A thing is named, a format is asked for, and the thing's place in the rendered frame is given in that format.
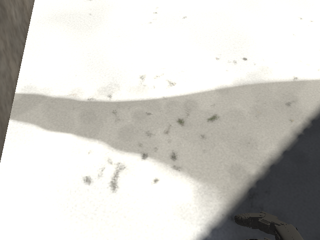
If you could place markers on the right robot hand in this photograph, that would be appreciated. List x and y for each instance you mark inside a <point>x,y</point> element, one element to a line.
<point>269,224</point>

